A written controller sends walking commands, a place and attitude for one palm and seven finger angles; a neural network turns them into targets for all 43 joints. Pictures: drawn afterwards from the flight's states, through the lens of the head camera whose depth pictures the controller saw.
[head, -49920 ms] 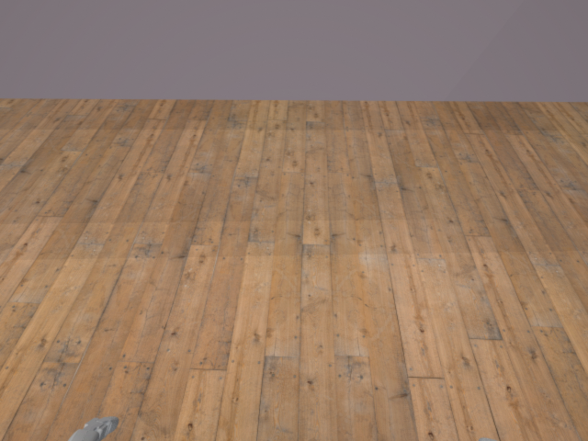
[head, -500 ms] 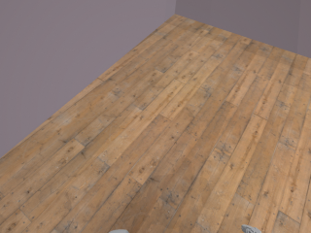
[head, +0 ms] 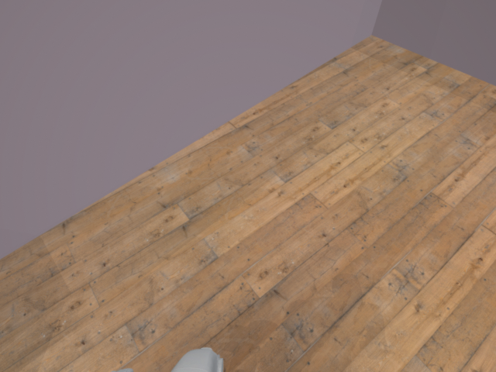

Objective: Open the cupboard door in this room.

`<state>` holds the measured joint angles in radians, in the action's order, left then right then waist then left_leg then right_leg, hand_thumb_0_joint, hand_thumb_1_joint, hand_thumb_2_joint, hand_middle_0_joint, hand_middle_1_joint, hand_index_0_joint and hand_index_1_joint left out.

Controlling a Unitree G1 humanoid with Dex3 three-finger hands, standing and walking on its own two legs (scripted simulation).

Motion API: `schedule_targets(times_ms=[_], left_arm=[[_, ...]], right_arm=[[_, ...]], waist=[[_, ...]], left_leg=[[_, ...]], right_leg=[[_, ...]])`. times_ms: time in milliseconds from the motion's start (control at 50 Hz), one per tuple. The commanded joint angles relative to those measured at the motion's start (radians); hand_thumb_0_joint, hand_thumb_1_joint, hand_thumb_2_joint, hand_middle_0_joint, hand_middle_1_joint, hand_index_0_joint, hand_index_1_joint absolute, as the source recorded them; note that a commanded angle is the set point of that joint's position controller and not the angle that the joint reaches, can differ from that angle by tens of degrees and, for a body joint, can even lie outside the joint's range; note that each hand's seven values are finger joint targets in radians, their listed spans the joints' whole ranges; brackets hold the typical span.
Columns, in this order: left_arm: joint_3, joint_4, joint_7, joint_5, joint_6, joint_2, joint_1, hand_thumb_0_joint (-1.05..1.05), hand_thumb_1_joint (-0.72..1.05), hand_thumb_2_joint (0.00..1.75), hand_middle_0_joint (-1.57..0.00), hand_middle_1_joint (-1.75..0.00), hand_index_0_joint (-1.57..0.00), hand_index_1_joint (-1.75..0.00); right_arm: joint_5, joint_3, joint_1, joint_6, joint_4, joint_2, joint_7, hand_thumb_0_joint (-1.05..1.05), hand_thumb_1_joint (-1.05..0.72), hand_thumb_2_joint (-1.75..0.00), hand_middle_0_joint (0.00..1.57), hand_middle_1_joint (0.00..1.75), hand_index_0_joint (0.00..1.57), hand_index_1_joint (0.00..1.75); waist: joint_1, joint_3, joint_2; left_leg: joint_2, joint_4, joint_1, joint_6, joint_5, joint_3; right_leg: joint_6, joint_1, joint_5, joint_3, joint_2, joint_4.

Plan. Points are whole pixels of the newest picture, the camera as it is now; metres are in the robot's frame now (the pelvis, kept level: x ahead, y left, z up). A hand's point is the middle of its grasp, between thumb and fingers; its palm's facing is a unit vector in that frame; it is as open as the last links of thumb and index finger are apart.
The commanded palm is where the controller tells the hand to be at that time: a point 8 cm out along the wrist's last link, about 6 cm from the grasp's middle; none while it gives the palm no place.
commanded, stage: turn to face it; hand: left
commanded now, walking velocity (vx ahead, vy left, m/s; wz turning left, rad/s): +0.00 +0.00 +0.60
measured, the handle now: out of the picture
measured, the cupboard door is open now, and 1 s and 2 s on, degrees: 46 46 46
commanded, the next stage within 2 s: none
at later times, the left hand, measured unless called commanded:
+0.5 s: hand out of the picture +0.07 +0.23 -0.16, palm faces +0.31 -0.90 -0.30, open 7.4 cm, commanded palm none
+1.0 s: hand out of the picture -0.07 +0.21 -0.19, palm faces +0.61 -0.76 -0.23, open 7.4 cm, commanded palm none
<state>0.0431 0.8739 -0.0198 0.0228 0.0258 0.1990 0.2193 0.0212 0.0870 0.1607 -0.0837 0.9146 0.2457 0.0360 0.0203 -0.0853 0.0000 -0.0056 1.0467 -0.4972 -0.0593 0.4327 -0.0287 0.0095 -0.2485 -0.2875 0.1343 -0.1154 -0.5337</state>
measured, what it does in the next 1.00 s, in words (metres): steps on the spot, turning left: left foot, then right foot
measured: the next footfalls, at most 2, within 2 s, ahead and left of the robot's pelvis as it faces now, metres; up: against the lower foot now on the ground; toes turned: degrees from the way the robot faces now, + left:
left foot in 0.16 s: +0.03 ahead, +0.14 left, +0.00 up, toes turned +10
right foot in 0.48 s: +0.09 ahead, -0.12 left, +0.00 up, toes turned +14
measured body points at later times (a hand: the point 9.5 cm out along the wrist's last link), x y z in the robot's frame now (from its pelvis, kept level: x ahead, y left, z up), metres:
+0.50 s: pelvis +0.02 -0.02 -0.01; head +0.07 -0.02 +0.43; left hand +0.05 +0.27 -0.13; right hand +0.16 -0.24 -0.16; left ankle -0.01 +0.13 -0.73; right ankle +0.06 -0.13 -0.74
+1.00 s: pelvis +0.01 +0.00 -0.01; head +0.03 +0.06 +0.44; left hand -0.10 +0.25 -0.17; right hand +0.25 -0.14 -0.13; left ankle -0.02 +0.09 -0.74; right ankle +0.08 -0.14 -0.67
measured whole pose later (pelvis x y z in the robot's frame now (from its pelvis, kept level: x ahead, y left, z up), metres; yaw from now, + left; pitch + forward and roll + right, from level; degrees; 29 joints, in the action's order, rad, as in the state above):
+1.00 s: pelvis +0.01 +0.00 -0.01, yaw +37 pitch +1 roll -1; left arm 0.08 0.93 -0.01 0.02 0.08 0.27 0.20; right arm 0.03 0.04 0.13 -0.03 0.89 0.21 0.01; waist -0.01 -0.10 -0.07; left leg 0.01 0.57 -0.33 0.03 0.26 -0.02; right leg 0.08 -0.48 -0.46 0.06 -0.11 -1.11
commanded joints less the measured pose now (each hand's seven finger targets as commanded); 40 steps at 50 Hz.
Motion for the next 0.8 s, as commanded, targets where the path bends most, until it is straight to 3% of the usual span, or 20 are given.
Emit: schedule_targets(times_ms=[0,60,80,100,120,140,160,200,240,340,420,440,460,480,500,520,580,640,720,780], left_arm=[[0.061,-0.046,-0.014,0.008,-0.033,0.215,0.061,0.00,0.90,0.90,-0.20,-0.30,-0.20,-0.30],[0.068,-0.027,-0.006,0.005,-0.030,0.228,0.072,0.00,0.90,0.90,-0.20,-0.30,-0.20,-0.30],[0.071,-0.029,-0.004,-0.002,-0.027,0.229,0.055,0.00,0.90,0.90,-0.20,-0.30,-0.20,-0.30],[0.068,-0.041,0.000,-0.010,-0.022,0.207,0.045,0.00,0.90,0.90,-0.20,-0.30,-0.20,-0.30],[0.055,-0.077,0.007,-0.018,-0.016,0.137,0.029,0.00,0.90,0.90,-0.20,-0.30,-0.20,-0.30],[0.037,-0.110,0.002,-0.011,-0.007,0.116,-0.054,0.00,0.90,0.90,-0.20,-0.30,-0.20,-0.30],[0.038,-0.128,-0.001,-0.007,-0.002,0.134,-0.105,0.00,0.90,0.90,-0.20,-0.30,-0.20,-0.30],[0.047,-0.085,-0.002,-0.005,0.005,0.122,-0.104,0.00,0.90,0.90,-0.20,-0.30,-0.20,-0.30],[0.047,-0.063,0.007,-0.007,0.009,0.123,-0.066,0.00,0.90,0.90,-0.20,-0.30,-0.20,-0.30],[0.040,-0.066,0.008,-0.014,0.002,0.104,-0.071,0.00,0.90,0.90,-0.20,-0.30,-0.20,-0.30],[0.049,-0.043,0.002,-0.016,-0.012,0.123,0.040,0.00,0.90,0.90,-0.20,-0.30,-0.20,-0.30],[0.062,-0.037,-0.006,-0.006,-0.024,0.181,0.082,0.00,0.90,0.90,-0.20,-0.30,-0.20,-0.30],[0.081,-0.039,-0.013,0.010,-0.032,0.284,0.099,0.00,0.90,0.90,-0.20,-0.30,-0.20,-0.30],[0.072,-0.044,-0.016,0.003,-0.030,0.285,0.084,0.00,0.90,0.90,-0.20,-0.30,-0.20,-0.30],[0.059,-0.063,-0.015,0.002,-0.031,0.241,0.024,0.00,0.90,0.90,-0.20,-0.30,-0.20,-0.30],[0.050,-0.075,-0.016,-0.001,-0.032,0.196,-0.031,0.00,0.90,0.90,-0.20,-0.30,-0.20,-0.30],[0.035,-0.078,-0.013,-0.003,-0.034,0.160,-0.047,0.00,0.90,0.90,-0.20,-0.30,-0.20,-0.30],[0.046,-0.054,-0.016,-0.001,-0.039,0.182,0.036,0.00,0.90,0.90,-0.20,-0.30,-0.20,-0.30],[0.062,-0.030,-0.013,0.006,-0.035,0.226,0.086,0.00,0.90,0.90,-0.20,-0.30,-0.20,-0.30],[0.068,-0.029,-0.003,0.000,-0.029,0.229,0.045,0.00,0.90,0.90,-0.20,-0.30,-0.20,-0.30]], right_arm=[[-0.013,-0.007,-0.093,0.040,-0.102,0.024,-0.001,0.00,-0.90,-0.90,0.20,0.30,0.20,0.30],[-0.014,-0.008,-0.048,0.052,-0.094,0.035,-0.005,0.00,-0.90,-0.90,0.20,0.30,0.20,0.30],[-0.012,-0.004,0.002,0.056,-0.082,0.053,-0.007,0.00,-0.90,-0.90,0.20,0.30,0.20,0.30],[-0.009,0.008,0.060,0.063,-0.066,0.105,-0.009,0.00,-0.90,-0.90,0.20,0.30,0.20,0.30],[0.000,0.037,0.127,0.071,-0.058,0.214,-0.018,0.00,-0.90,-0.90,0.20,0.30,0.20,0.30],[-0.001,0.049,0.191,0.063,-0.035,0.264,-0.032,0.00,-0.90,-0.90,0.20,0.30,0.20,0.30],[0.003,0.044,0.203,0.062,-0.032,0.255,-0.037,0.00,-0.90,-0.90,0.20,0.30,0.20,0.30],[0.006,0.029,0.093,0.068,-0.050,0.198,-0.053,0.00,-0.90,-0.90,0.20,0.30,0.20,0.30],[0.004,0.018,0.035,0.071,-0.060,0.173,-0.056,0.00,-0.90,-0.90,0.20,0.30,0.20,0.30],[0.008,0.027,0.041,0.066,-0.060,0.185,-0.053,0.00,-0.90,-0.90,0.20,0.30,0.20,0.30],[-0.001,0.032,-0.029,0.054,-0.085,0.180,-0.047,0.00,-0.90,-0.90,0.20,0.30,0.20,0.30],[-0.011,0.028,-0.027,0.054,-0.096,0.131,-0.041,0.00,-0.90,-0.90,0.20,0.30,0.20,0.30],[-0.015,0.017,-0.028,0.054,-0.121,0.063,-0.034,0.00,-0.90,-0.90,0.20,0.30,0.20,0.30],[-0.007,0.026,-0.042,0.049,-0.119,0.102,-0.030,0.00,-0.90,-0.90,0.20,0.30,0.20,0.30],[-0.002,0.023,-0.012,0.043,-0.106,0.099,-0.021,0.00,-0.90,-0.90,0.20,0.30,0.20,0.30],[-0.001,0.028,-0.016,0.033,-0.080,0.093,-0.020,0.00,-0.90,-0.90,0.20,0.30,0.20,0.30],[-0.004,0.015,-0.019,0.023,-0.068,0.060,-0.006,0.00,-0.90,-0.90,0.20,0.30,0.20,0.30],[-0.010,0.000,-0.067,0.030,-0.079,0.044,-0.006,0.00,-0.90,-0.90,0.20,0.30,0.20,0.30],[-0.013,-0.013,-0.100,0.042,-0.092,0.030,-0.003,0.00,-0.90,-0.90,0.20,0.30,0.20,0.30],[-0.010,-0.007,-0.023,0.049,-0.081,0.056,-0.006,0.00,-0.90,-0.90,0.20,0.30,0.20,0.30]], waist=[[-0.067,0.118,-0.186],[-0.056,0.147,-0.198],[-0.024,0.158,-0.172],[0.011,0.190,-0.050],[0.048,0.224,0.245],[0.081,0.218,0.290],[0.083,0.182,0.156],[0.036,0.129,0.227],[0.002,0.108,0.214],[0.006,0.153,0.165],[-0.055,0.139,0.137],[-0.077,0.156,-0.019],[-0.092,0.146,-0.316],[-0.086,0.129,-0.279],[-0.046,0.097,-0.199],[-0.019,0.071,-0.226],[-0.004,0.052,-0.238],[-0.044,0.114,-0.189],[-0.075,0.123,-0.190],[-0.023,0.130,-0.193]], left_leg=[[-0.015,-0.236,0.023,-0.005,0.034,-0.064],[0.008,-0.449,0.144,0.010,-0.053,-0.092],[0.005,-0.552,0.235,0.019,-0.163,-0.082],[-0.049,-0.633,0.390,0.042,-0.326,-0.009],[-0.312,-0.667,0.538,0.169,-0.659,0.354],[-0.425,-0.660,0.555,0.293,-0.928,0.465],[-0.426,-0.648,0.493,0.311,-0.813,0.406],[-0.300,-0.678,0.365,0.255,-0.624,0.350],[-0.230,-0.678,0.337,0.211,-0.600,0.269],[-0.206,-0.648,0.329,0.209,-0.586,0.291],[-0.144,-0.576,0.149,0.156,-0.443,0.313],[-0.065,-0.450,0.022,0.100,-0.270,0.254],[0.088,-0.198,-0.118,0.016,0.108,0.055],[0.034,0.031,-0.095,0.026,0.205,0.083],[0.008,0.138,-0.083,0.030,0.118,0.103],[-0.012,0.191,-0.093,0.017,0.063,0.092],[-0.029,0.139,-0.079,-0.010,-0.025,0.029],[-0.030,-0.069,-0.049,-0.020,0.007,-0.023],[-0.012,-0.286,0.050,-0.002,0.020,-0.082],[0.000,-0.486,0.218,0.020,-0.132,-0.095]], right_leg=[[-0.125,0.190,0.495,-0.111,-0.238,0.119],[-0.087,0.189,0.535,-0.072,-0.234,0.022],[-0.052,0.137,0.484,-0.031,-0.223,-0.036],[-0.002,0.018,0.369,0.013,-0.195,-0.167],[0.080,-0.254,-0.121,0.056,-0.053,-0.385],[0.087,-0.373,-0.397,-0.044,-0.007,-0.540],[0.072,-0.371,-0.338,-0.106,-0.024,-0.607],[0.072,-0.354,-0.224,-0.138,-0.015,-0.619],[0.073,-0.312,-0.150,-0.132,0.006,-0.571],[0.069,-0.168,-0.157,-0.103,0.068,-0.297],[0.055,0.107,0.036,-0.077,0.099,0.037],[0.029,0.251,0.051,-0.202,-0.027,0.197],[-0.077,0.282,0.122,-0.483,-0.311,0.282],[-0.160,0.150,0.180,-0.505,-0.396,0.277],[-0.169,0.069,0.106,-0.410,-0.339,0.275],[-0.139,0.050,0.135,-0.352,-0.274,0.264],[-0.100,0.078,0.370,-0.131,-0.189,0.217],[-0.116,0.223,0.575,-0.091,-0.217,0.153],[-0.124,0.239,0.638,-0.073,-0.257,0.091],[-0.065,0.137,0.511,-0.007,-0.243,-0.002]])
